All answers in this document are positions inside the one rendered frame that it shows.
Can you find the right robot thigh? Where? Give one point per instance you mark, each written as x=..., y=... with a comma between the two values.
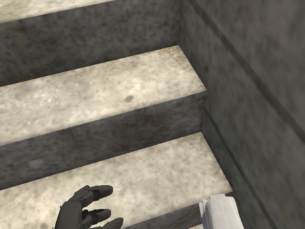
x=219, y=212

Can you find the left robot hand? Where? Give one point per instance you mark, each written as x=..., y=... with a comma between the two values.
x=72, y=216

